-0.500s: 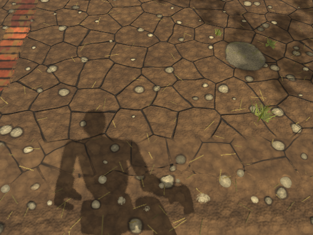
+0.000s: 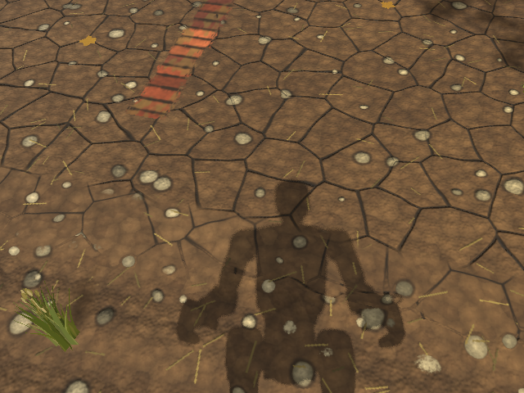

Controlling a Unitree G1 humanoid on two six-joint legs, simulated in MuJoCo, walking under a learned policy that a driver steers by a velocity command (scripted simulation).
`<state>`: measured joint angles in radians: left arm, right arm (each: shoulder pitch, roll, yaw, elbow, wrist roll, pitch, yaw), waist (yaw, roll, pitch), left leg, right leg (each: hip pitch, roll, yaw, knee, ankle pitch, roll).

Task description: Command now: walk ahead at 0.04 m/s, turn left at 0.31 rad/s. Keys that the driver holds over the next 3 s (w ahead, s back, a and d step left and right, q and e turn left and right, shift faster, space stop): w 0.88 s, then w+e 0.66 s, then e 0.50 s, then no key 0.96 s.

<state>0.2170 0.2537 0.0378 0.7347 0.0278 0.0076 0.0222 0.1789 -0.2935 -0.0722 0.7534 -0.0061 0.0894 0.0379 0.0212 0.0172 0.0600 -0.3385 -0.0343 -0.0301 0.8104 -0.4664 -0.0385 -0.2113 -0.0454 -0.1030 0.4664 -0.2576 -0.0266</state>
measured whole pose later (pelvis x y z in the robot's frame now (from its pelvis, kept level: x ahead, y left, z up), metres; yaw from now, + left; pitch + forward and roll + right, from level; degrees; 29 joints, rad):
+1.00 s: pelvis +0.38 -0.02 +0.00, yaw +1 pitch +1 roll -2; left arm 0.46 0.19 0.02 0.99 0.01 -0.08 -0.01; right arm 0.03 -0.23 -0.01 0.82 -0.03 -0.03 0.04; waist 0.06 0.04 0.05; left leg -0.61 0.07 0.04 0.62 -0.01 0.03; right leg 0.10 0.09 -0.04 0.18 -0.29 -0.07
